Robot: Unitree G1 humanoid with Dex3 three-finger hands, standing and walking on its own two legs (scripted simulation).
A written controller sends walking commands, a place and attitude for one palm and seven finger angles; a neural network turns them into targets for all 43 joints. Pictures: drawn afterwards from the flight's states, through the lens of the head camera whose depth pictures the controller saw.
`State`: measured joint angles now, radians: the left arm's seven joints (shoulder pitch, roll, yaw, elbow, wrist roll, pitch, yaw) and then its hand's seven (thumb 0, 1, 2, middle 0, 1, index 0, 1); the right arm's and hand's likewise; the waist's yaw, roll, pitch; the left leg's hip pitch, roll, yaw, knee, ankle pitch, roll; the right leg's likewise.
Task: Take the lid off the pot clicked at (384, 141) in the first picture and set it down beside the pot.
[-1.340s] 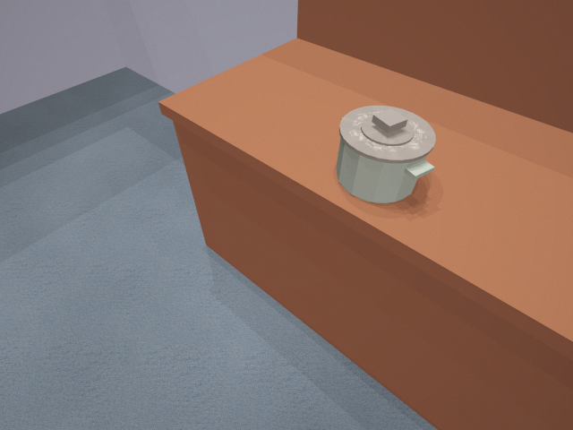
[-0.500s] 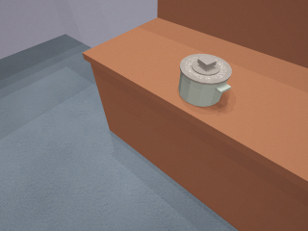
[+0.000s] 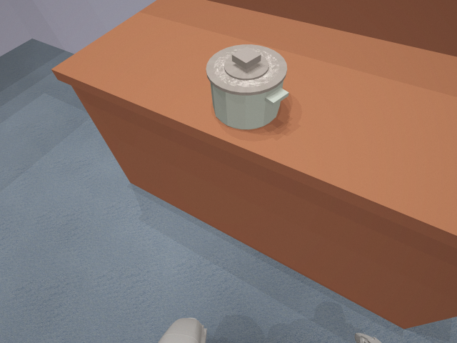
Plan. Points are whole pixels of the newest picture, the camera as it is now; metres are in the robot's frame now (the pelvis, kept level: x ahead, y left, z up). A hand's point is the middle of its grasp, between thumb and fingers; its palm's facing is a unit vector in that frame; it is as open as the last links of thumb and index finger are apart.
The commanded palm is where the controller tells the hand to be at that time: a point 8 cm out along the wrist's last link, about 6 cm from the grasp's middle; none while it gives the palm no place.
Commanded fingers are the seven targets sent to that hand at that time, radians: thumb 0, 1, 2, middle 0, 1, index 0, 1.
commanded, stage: turn to face it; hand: left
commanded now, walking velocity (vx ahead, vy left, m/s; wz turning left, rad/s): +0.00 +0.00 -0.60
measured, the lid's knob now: (246, 57) +0.69 +0.03 +0.10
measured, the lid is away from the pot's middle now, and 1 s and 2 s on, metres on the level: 0.00 0.00 0.00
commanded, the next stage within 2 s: take the last steps up to it in 0.56 s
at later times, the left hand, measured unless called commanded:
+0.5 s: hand (112, 336) +0.13 +0.26 -0.17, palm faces -0.20 -0.95 -0.23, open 7.4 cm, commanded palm none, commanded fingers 0.00 0.90 0.90 -0.20 -0.30 -0.20 -0.30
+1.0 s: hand (155, 316) +0.17 +0.18 -0.16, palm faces -0.34 -0.92 -0.21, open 7.2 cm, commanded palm none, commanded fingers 0.00 0.90 0.90 -0.20 -0.30 -0.20 -0.30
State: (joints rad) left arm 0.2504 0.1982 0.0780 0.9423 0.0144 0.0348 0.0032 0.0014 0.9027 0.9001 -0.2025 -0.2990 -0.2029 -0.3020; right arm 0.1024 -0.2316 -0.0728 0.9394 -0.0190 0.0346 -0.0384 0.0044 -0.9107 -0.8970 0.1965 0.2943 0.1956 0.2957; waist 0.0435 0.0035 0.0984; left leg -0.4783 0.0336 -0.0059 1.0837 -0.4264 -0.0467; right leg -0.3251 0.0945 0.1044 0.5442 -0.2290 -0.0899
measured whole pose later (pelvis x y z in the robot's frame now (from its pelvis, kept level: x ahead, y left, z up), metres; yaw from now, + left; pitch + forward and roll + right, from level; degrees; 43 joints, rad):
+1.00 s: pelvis +0.05 +0.03 +0.00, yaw -22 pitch +0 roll +0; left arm 0.24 0.18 0.04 0.98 0.02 -0.02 0.02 -0.01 0.93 0.90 -0.21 -0.30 -0.21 -0.30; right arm 0.33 -0.20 -0.05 1.04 -0.02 0.02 0.00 0.01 -0.91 -0.90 0.20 0.29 0.19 0.30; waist -0.02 0.00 0.02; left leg -0.47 0.07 0.06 0.92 -0.36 -0.04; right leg -0.09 -0.04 -0.04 0.41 -0.32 0.02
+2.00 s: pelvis +0.12 +0.03 +0.01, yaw -20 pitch -1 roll +0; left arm 0.27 0.16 0.00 1.12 0.01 0.00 0.03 0.00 0.91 0.90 -0.20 -0.30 -0.20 -0.30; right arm 0.25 -0.14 -0.01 1.15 -0.02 0.01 -0.03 0.00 -0.91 -0.90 0.20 0.29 0.19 0.30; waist -0.01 -0.01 0.02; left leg -0.21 0.04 0.07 0.40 -0.17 -0.01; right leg -0.14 0.01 -0.05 0.41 -0.25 -0.03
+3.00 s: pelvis +0.14 +0.07 +0.00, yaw -19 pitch -1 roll -1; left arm 0.36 0.18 -0.02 1.05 0.02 0.00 0.04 0.00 0.90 0.90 -0.20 -0.30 -0.20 -0.30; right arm 0.27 -0.16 0.00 1.07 -0.01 -0.02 -0.02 0.01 -0.93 -0.90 0.20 0.29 0.20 0.30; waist 0.01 -0.04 0.03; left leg -0.23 -0.03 0.08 0.47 -0.22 0.07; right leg -0.15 -0.06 -0.04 0.45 -0.28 0.04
